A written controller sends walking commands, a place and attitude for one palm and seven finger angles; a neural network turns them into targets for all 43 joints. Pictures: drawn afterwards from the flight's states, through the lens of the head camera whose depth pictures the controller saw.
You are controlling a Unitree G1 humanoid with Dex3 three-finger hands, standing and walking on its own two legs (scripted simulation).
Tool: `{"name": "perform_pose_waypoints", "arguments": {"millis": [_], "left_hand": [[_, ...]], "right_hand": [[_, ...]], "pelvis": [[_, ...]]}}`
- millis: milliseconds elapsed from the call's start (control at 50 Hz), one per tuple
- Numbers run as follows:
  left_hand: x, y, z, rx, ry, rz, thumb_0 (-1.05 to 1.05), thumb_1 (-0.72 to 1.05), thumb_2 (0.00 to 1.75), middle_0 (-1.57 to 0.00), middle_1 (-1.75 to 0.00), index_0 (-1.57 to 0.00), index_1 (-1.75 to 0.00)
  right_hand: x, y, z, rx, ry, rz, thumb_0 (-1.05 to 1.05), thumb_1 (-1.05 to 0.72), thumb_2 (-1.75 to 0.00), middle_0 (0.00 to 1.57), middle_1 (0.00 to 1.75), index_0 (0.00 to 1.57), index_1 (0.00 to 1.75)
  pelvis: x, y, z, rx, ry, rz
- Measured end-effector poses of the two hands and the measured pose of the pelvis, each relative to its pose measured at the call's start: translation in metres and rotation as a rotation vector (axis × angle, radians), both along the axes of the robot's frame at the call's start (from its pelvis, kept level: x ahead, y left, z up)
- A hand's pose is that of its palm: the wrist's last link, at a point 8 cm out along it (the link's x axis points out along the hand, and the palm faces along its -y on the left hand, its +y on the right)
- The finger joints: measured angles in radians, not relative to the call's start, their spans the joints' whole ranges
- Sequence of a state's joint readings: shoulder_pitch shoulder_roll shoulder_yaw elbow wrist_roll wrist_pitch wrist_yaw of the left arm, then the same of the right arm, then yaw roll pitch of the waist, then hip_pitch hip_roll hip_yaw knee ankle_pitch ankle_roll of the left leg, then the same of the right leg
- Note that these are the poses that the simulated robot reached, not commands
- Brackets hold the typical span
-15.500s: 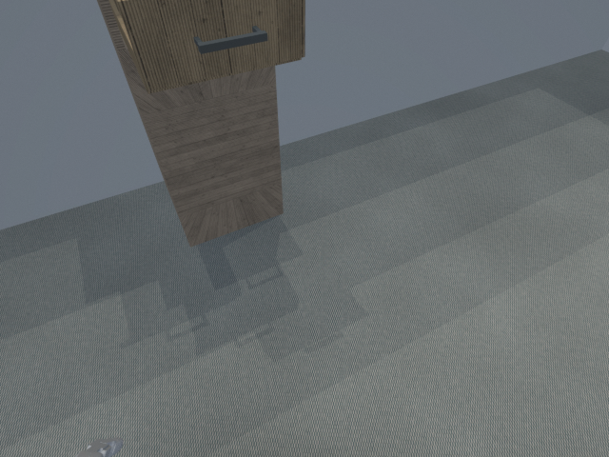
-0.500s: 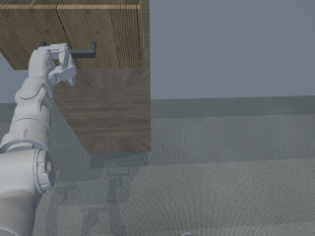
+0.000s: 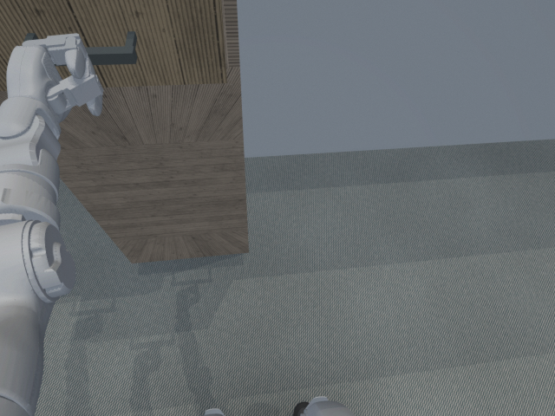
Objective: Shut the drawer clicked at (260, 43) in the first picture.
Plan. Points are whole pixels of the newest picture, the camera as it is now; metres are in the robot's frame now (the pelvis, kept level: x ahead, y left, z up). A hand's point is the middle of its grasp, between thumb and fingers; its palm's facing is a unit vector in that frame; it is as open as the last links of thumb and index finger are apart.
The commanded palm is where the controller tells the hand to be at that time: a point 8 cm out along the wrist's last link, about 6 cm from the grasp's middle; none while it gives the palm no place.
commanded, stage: push the drawer shut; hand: left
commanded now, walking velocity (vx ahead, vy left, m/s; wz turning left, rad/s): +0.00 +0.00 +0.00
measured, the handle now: (79, 48) +0.59 +0.23 +0.17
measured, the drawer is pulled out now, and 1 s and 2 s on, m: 0.05 0.00 0.00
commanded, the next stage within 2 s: pull the fist back off the drawer in 0.86 s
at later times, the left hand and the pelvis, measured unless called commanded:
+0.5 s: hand (95, 59) +0.57 +0.20 +0.17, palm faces +0.03 -1.00 -0.01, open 3.0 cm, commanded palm +0.59 +0.24 +0.16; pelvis +0.00 +0.00 +0.00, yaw -1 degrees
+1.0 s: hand (95, 54) +0.58 +0.21 +0.17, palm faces +0.04 -1.00 -0.01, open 2.9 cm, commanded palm +0.60 +0.24 +0.16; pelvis +0.00 +0.01 -0.01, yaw -1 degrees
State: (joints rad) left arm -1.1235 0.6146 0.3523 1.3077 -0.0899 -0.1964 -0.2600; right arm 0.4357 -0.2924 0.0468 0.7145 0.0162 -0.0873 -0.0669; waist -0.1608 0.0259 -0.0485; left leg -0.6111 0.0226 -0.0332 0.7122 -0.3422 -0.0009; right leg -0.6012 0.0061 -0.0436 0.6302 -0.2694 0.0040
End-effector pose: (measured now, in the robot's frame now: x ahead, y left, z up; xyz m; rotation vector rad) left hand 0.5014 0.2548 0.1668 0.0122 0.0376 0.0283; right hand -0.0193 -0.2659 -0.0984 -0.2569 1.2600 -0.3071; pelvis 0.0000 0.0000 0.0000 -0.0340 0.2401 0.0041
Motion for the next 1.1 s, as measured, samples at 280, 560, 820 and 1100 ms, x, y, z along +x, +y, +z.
{"name": "perform_pose_waypoints", "arguments": {"millis": [280, 560, 820, 1100], "left_hand": [[0.026, 0.002, 0.002, -0.005, 0.017, -0.003, -0.02, 0.76, 0.97, -1.4, -1.6, -1.4, -1.6], [0.047, 0.002, 0.003, -0.007, 0.02, 0.004, -0.01, 0.76, 0.98, -1.4, -1.6, -1.4, -1.6], [0.052, 0.007, 0.002, -0.005, 0.026, 0.003, -0.02, 0.7, 0.99, -1.4, -1.6, -1.4, -1.6], [0.051, 0.001, 0.004, -0.005, 0.019, 0.017, 0.0, 0.75, 1.0, -1.4, -1.6, -1.4, -1.6]], "right_hand": [[-0.028, 0.003, 0.005, -0.011, 0.092, -0.045, 0.01, -0.91, -0.89, 0.21, 0.3, 0.2, 0.3], [-0.05, 0.011, 0.008, -0.012, 0.176, -0.064, 0.0, -0.91, -0.89, 0.21, 0.3, 0.2, 0.3], [-0.054, 0.016, 0.009, -0.011, 0.196, -0.064, 0.0, -0.91, -0.89, 0.21, 0.3, 0.2, 0.3], [-0.049, 0.016, 0.008, -0.004, 0.178, -0.044, 0.0, -0.91, -0.89, 0.21, 0.3, 0.2, 0.3]], "pelvis": [[0.002, 0.001, -0.003, -0.009, 0.045, -0.008], [0.004, 0.005, -0.005, -0.018, 0.085, -0.007], [0.005, 0.008, -0.006, -0.024, 0.099, -0.007], [0.005, 0.008, -0.006, -0.023, 0.095, 0.001]]}}
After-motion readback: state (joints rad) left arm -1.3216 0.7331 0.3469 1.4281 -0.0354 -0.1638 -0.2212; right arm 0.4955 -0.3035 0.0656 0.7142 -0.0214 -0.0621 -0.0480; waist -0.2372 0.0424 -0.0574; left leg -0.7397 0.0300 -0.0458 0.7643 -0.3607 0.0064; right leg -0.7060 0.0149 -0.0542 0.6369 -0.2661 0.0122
